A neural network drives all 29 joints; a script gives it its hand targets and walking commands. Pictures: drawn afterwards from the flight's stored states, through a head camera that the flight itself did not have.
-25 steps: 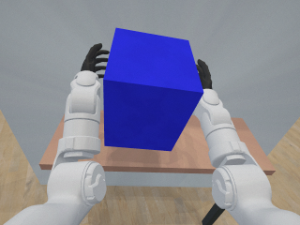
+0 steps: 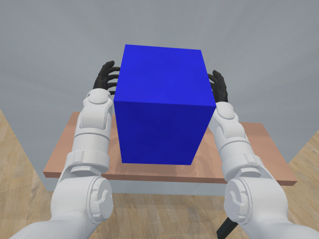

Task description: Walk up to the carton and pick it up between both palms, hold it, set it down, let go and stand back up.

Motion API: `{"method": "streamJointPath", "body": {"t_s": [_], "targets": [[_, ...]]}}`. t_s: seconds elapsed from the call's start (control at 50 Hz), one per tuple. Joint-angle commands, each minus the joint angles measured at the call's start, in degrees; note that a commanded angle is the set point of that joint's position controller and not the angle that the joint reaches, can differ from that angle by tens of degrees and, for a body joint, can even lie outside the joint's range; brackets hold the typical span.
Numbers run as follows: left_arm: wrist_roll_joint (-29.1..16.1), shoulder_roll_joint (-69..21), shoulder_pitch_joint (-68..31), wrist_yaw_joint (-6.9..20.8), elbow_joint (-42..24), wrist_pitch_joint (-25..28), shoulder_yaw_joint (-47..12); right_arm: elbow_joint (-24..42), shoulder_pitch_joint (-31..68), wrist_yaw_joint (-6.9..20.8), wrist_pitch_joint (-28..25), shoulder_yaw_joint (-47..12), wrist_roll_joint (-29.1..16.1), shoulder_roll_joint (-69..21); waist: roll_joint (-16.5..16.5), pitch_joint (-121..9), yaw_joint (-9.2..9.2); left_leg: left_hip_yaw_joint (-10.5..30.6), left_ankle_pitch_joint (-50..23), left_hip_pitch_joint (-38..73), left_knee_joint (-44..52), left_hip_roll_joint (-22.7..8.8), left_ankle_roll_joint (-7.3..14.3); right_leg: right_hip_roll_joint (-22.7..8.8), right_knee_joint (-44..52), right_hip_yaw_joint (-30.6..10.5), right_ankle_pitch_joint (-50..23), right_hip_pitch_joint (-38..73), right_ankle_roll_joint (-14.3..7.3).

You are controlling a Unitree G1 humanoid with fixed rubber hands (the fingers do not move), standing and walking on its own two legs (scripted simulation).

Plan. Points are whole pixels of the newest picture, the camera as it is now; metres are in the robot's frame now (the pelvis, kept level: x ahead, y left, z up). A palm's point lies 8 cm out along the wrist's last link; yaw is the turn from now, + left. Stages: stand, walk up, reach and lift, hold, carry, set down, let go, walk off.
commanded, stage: set down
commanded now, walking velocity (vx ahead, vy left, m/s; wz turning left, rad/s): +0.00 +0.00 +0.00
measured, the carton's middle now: (160, 108) +0.42 -0.02 +0.15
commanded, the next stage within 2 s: none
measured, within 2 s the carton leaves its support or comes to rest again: neither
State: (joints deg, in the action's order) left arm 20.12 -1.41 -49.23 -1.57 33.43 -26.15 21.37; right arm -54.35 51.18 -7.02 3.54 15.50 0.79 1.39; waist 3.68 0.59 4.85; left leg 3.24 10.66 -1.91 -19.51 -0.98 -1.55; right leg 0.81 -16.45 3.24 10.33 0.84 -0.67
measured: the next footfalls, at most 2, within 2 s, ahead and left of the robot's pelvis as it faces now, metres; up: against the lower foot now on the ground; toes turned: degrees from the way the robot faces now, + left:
none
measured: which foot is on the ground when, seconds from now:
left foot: down 0.00-1.00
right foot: down 0.00-1.00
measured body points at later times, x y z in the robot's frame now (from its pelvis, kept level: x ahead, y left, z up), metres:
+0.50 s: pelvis +0.01 +0.00 +0.00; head -0.02 +0.02 +0.45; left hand +0.44 +0.12 +0.17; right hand +0.42 -0.18 +0.17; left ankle +0.01 +0.13 -0.75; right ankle -0.01 -0.11 -0.75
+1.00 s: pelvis +0.01 +0.00 +0.00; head +0.01 +0.01 +0.45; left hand +0.44 +0.11 +0.14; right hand +0.42 -0.19 +0.14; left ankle +0.01 +0.13 -0.75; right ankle -0.01 -0.11 -0.75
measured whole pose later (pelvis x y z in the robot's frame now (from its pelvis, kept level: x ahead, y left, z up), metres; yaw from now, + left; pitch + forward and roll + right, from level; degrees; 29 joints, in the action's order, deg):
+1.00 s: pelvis +0.01 +0.00 +0.00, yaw -2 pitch -1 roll +0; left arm 21.5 -5.0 -49.0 -3.1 43.7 -16.0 27.6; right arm -56.5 49.5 -2.1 -1.1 28.1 14.0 -0.3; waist 1.3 -1.1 2.6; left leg 1.1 9.8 -6.9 -17.2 -1.0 -1.5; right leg 0.7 -17.7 1.3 10.6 -6.5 -0.7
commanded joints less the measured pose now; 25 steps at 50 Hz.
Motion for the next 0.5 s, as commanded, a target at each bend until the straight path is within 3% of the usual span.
{"method": "streamJointPath", "body": {"t_s": [0.0, 0.02, 0.08, 0.12, 0.16, 0.2, 0.3, 0.34, 0.36, 0.4, 0.48], "targets": [[-4.9, -26.5, -35.6, 7.6, 0.6, 3.5, -15.7, 9.2, 42.1, 7.8, -3.6, -9.5, 1.1, -23.4, -4.4, -20.8, 0.17, -6.1, -12.7, 6.5, 1.1, 2.7, -1.7, 1.4, 0.7, 4.4, -16.4, 3.1, 4.2], [-5.1, -26.6, -35.8, 7.7, 0.5, 3.9, -15.5, 10.3, 42.8, 7.9, -3.9, -8.7, 1.9, -23.7, -4.6, -21.1, 0.36, -6.0, -11.1, 5.0, 1.8, 2.8, -1.3, 1.2, 0.7, 4.3, -15.5, 3.2, 4.2], [-3.7, -26.6, -35.6, 7.2, 1.8, 4.4, -13.2, 8.9, 43.1, 8.7, -4.0, -7.9, 2.0, -24.0, -4.7, -20.3, -1.48, -6.6, -13.0, 4.2, 2.2, 2.8, -0.9, 1.2, 0.3, 3.8, -17.9, 3.5, 4.3], [-3.7, -25.6, -36.4, 7.1, 2.9, 5.1, -11.6, 8.0, 42.8, 9.2, -3.9, -8.1, 2.7, -24.7, -2.5, -21.1, -1.42, -6.7, -10.1, 3.6, 3.0, 2.9, -0.2, 1.2, -0.1, 3.6, -17.9, 5.0, 4.7], [-2.7, -24.6, -35.4, 7.2, 4.8, 5.4, -9.2, 7.3, 42.1, 9.5, -3.8, -7.0, 3.7, -24.9, -1.0, -19.8, -2.56, -7.1, -8.3, 1.3, 3.8, 2.8, 0.4, 0.9, 0.2, 3.5, -17.1, 5.8, 4.9], [-2.9, -24.8, -35.7, 7.2, 4.5, 6.1, -9.7, 8.3, 41.8, 9.8, -4.3, -5.9, 5.2, -25.1, -1.6, -20.9, -1.73, -7.1, -7.3, 0.9, 4.5, 2.7, 0.7, 0.7, 0.1, 3.2, -17.6, 5.9, 5.0], [-2.8, -26.0, -35.7, 5.8, 3.6, 8.0, -10.3, 6.8, 40.2, 10.9, -6.0, -4.4, 7.1, -25.0, -3.1, -23.3, -2.09, -7.2, -14.8, 6.5, 2.2, 2.2, -0.6, 1.7, -0.3, 4.0, -20.8, 2.5, 4.5], [-3.6, -27.1, -35.7, 5.5, 2.2, 8.4, -12.2, 5.0, 38.0, 10.9, -6.0, -3.5, 8.1, -24.3, -4.0, -24.9, -0.29, -7.0, -17.3, 8.8, 1.5, 2.0, -1.8, 1.6, -0.4, 4.3, -21.8, 1.9, 3.9], [-3.4, -27.8, -35.1, 5.4, 3.3, 8.2, -12.8, 5.3, 38.7, 11.1, -6.2, -3.4, 7.9, -24.0, -4.8, -24.6, -0.23, -7.0, -17.7, 9.4, 1.0, 1.8, -1.9, 1.6, -0.3, 4.1, -22.1, 1.6, 3.8], [-3.4, -27.1, -33.4, 5.7, 4.7, 8.1, -11.9, 5.1, 38.0, 10.9, -6.3, -3.1, 8.2, -23.5, -2.9, -23.2, -0.36, -6.8, -17.3, 8.1, 0.9, 1.9, -2.0, 2.0, 0.0, 4.5, -22.2, 1.2, 4.3], [-3.6, -27.2, -34.9, 5.2, 2.7, 9.5, -12.9, 5.2, 37.8, 10.9, -6.9, -4.2, 7.8, -24.9, -5.1, -24.3, -0.80, -7.1, -16.8, 4.3, 1.4, 2.2, -1.7, 1.1, -1.8, 3.8, -28.1, 4.7, 4.6]]}}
